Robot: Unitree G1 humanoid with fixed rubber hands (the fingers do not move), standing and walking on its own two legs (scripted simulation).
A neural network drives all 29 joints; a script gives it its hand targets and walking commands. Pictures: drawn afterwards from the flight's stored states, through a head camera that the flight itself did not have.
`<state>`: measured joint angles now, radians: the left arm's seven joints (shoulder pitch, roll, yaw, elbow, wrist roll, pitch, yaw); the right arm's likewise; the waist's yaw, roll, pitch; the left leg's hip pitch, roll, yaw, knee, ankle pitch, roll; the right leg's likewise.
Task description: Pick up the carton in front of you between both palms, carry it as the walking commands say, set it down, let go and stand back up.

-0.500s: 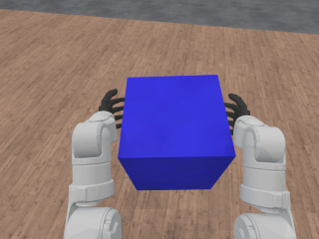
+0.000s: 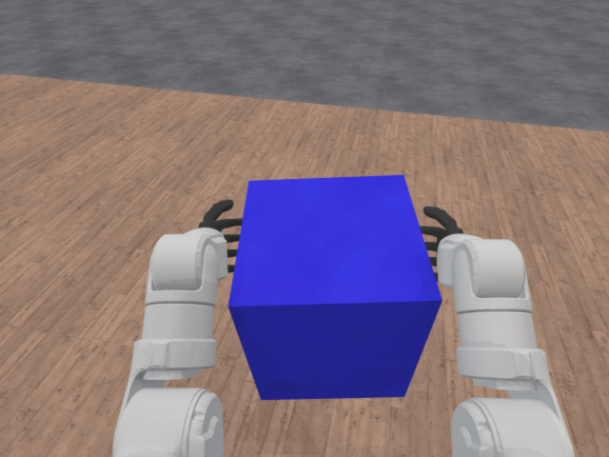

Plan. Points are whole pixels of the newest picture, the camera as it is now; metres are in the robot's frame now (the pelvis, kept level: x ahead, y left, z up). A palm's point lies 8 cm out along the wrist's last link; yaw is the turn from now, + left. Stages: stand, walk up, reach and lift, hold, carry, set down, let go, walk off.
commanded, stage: carry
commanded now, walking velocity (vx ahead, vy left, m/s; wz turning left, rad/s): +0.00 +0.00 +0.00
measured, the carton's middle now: (329, 292) +0.34 +0.00 +0.05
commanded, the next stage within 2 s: none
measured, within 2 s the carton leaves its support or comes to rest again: neither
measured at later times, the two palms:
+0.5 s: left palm (202, 262) +0.33 +0.16 +0.13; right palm (448, 271) +0.32 -0.14 +0.12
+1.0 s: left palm (201, 265) +0.32 +0.16 +0.13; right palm (449, 274) +0.31 -0.14 +0.13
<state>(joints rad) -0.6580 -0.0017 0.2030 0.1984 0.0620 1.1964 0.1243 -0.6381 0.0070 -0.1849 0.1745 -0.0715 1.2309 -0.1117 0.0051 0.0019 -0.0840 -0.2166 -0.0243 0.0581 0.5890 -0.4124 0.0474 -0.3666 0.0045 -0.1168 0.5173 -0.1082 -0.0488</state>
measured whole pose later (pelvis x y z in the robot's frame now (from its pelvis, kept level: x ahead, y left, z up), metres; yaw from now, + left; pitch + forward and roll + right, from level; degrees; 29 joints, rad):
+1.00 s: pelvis -0.03 +0.01 +0.00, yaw +0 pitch +2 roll +0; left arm -0.67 0.00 0.21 0.21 0.07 1.21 0.12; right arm -0.65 -0.01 -0.17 0.20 -0.06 1.24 -0.11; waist -0.01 0.00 -0.07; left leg -0.26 -0.04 0.07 0.60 -0.38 0.07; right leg -0.39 -0.02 -0.11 0.50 -0.05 -0.04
